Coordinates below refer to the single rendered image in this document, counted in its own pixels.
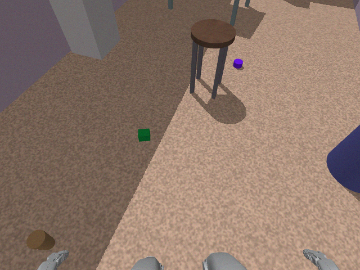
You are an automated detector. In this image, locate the stool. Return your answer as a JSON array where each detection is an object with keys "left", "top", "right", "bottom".
[{"left": 190, "top": 19, "right": 236, "bottom": 99}]

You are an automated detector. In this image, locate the right robot hand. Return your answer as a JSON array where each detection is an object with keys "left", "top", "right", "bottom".
[{"left": 303, "top": 249, "right": 340, "bottom": 270}]

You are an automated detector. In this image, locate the left robot hand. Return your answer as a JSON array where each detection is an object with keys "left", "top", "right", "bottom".
[{"left": 37, "top": 250, "right": 69, "bottom": 270}]

